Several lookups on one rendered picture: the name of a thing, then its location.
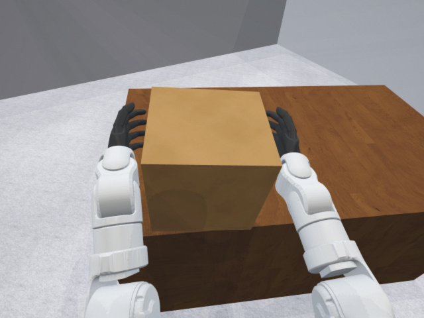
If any pedestal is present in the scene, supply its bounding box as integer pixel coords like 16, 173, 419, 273
118, 85, 424, 312

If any left robot forearm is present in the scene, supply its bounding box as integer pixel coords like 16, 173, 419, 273
83, 146, 148, 318

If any robot left hand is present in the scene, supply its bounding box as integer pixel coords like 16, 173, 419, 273
108, 102, 147, 151

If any right robot forearm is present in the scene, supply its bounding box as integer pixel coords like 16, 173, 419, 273
275, 152, 396, 318

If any robot right upper arm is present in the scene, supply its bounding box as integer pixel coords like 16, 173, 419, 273
311, 274, 394, 318

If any robot left upper arm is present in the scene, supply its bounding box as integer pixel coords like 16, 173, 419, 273
85, 281, 161, 318

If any carton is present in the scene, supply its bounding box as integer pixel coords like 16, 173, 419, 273
141, 87, 282, 231

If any robot right hand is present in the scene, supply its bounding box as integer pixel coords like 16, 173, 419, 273
265, 107, 300, 158

